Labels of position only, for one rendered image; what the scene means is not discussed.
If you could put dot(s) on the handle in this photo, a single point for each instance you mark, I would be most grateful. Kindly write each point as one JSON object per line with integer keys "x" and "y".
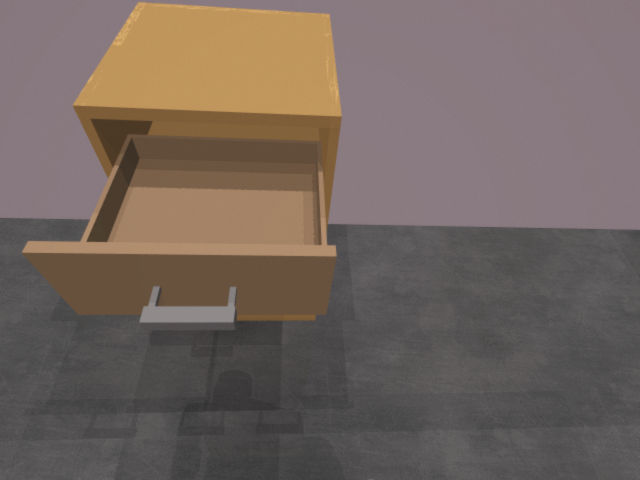
{"x": 156, "y": 317}

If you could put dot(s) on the cabinet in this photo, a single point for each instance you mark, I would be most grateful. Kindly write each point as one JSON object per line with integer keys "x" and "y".
{"x": 201, "y": 71}

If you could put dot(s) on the drawer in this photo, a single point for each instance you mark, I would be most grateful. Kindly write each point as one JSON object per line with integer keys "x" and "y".
{"x": 196, "y": 216}

